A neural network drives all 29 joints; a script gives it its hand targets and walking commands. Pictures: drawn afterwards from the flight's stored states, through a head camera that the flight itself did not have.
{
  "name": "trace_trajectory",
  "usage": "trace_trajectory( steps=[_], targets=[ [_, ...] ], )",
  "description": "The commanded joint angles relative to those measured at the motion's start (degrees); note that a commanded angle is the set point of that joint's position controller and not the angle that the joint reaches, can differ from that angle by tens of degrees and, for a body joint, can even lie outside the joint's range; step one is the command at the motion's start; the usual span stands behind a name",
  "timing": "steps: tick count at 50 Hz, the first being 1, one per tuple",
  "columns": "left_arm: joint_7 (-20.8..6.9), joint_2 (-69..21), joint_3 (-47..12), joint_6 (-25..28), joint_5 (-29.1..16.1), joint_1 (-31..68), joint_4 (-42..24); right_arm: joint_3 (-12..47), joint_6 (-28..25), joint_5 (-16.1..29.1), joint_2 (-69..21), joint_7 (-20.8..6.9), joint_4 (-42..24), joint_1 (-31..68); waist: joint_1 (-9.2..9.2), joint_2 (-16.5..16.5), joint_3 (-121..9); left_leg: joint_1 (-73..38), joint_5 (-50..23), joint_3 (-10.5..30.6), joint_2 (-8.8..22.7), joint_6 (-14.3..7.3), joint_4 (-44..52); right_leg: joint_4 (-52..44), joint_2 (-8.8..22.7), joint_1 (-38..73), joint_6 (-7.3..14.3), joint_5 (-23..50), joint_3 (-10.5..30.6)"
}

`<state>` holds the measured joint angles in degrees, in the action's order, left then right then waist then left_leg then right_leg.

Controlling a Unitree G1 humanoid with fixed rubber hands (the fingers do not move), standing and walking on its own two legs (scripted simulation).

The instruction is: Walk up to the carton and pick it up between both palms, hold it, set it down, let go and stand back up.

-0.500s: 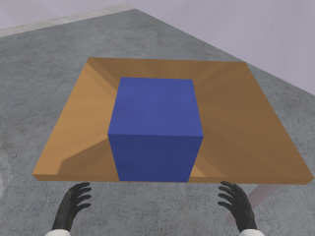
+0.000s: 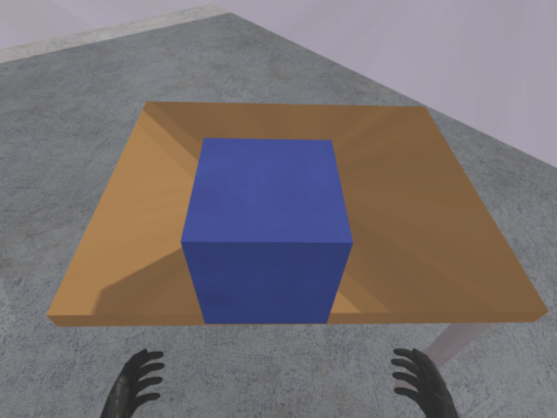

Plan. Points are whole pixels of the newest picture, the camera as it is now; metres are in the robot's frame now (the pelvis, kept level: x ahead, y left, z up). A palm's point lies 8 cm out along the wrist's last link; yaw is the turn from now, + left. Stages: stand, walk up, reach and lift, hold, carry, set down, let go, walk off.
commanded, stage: set down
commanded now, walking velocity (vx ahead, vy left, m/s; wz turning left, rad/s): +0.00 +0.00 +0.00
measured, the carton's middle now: (267, 233) +0.40 +0.05 +0.02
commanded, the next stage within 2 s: let go in 0.42 s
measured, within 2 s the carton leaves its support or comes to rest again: neither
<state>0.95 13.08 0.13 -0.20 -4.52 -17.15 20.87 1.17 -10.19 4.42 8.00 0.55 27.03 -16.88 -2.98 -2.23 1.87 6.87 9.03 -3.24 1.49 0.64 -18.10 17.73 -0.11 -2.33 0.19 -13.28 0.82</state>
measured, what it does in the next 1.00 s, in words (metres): stands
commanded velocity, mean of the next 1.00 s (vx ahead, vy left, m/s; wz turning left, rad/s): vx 0.00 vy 0.00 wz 0.00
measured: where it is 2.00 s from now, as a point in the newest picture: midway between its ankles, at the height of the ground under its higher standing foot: outside the picture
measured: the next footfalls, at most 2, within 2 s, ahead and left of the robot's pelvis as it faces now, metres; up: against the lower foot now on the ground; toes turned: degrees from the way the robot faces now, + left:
none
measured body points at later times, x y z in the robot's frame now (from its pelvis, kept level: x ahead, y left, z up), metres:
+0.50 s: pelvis +0.00 +0.00 +0.00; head +0.02 +0.01 +0.45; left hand +0.16 +0.23 -0.10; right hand +0.17 -0.23 -0.09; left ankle +0.01 +0.12 -0.75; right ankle -0.04 -0.12 -0.75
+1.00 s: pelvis +0.00 -0.01 +0.00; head +0.01 +0.00 +0.45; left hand +0.17 +0.22 -0.10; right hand +0.17 -0.24 -0.09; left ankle +0.01 +0.12 -0.75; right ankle -0.04 -0.12 -0.75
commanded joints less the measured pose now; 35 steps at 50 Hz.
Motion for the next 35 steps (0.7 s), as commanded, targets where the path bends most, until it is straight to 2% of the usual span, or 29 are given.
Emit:
trace_trajectory(
  steps=[1,3,9,12,15,21,26,30,35],
  targets=[
    [0.15,5.22,2.11,1.18,0.86,4.95,-7.59,-2.54,-2.21,-0.79,5.16,0.08,-5.55,4.8,0.51,2.17,-3.53,-11.77,-12.96,-0.7,-1.7,0.78,-1.22,-5.03,-0.87,-11.46,0.24,5.01,-1.15],
    [0.13,5.38,1.9,0.61,1.01,6.12,-7.06,-3.04,-2.25,-1.1,5.52,-0.08,-4.44,5.89,0.69,2.65,-4.27,-11.7,-11.86,-0.67,-1.56,0.83,-1.13,-4.94,-0.93,-11.76,0.29,4.12,-1.43],
    [-0.43,5.13,2.5,-1.08,2.54,5.36,-4.64,-3.11,-3.04,-1.86,6.55,-0.23,-0.28,6.18,1.07,2.0,-4.85,-14.29,-16.39,-0.45,-1.87,1.25,-2.44,-4.72,-1.02,-11.77,-0.24,9.11,-1.87],
    [-0.47,4.89,2.55,-1.16,3.22,6.72,-2.62,-3.19,-3.32,-2.17,6.76,-0.61,3.04,7.11,1.46,3.2,-4.47,-14.3,-15.65,-0.36,-1.67,1.44,-2.58,-4.45,-1.32,-12.48,-0.01,7.98,-2.23],
    [-0.72,5.05,2.82,-2.04,3.5,7.02,-1.05,-3.31,-3.55,-2.86,7.09,-0.55,3.75,8.01,1.52,2.03,-4.13,-14.18,-15.07,-0.52,-1.79,1.24,-2.83,-4.23,-1.19,-12.61,-0.29,8.49,-2.29],
    [-0.63,4.97,2.52,-3.62,3.8,9.88,1.46,-4.02,-3.81,-4.56,7.68,-0.74,7.67,10.58,2.09,2.11,-4.97,-13.87,-12.91,-0.66,-1.55,1.08,-3.04,-3.11,-1.15,-13.3,-0.44,8.07,-2.66],
    [-0.47,4.76,2.74,-3.5,4.34,10.4,1.88,-3.96,-4.99,-4.62,8.24,-1.15,9.77,11.16,2.31,2.42,-6.08,-14.88,-13.85,-0.62,-1.59,1.08,-3.84,-2.22,-1.08,-13.33,-0.42,11.26,-2.6],
    [-0.73,4.45,2.65,-3.77,4.22,10.97,2.6,-3.92,-5.53,-4.84,8.93,-1.08,9.92,12.06,2.43,1.31,-6.19,-14.74,-13.23,-0.71,-1.66,0.78,-3.87,-1.69,-1.05,-12.86,-0.88,13.37,-2.55],
    [-1.06,4.15,2.96,-4.45,4.47,11.4,2.72,-3.54,-5.06,-4.44,8.67,-0.87,10.13,11.95,2.54,1.19,-5.77,-14.43,-11.54,-0.75,-1.99,0.79,-3.72,-1.73,-0.84,-12.59,-0.97,13.19,-2.21]
  ],
)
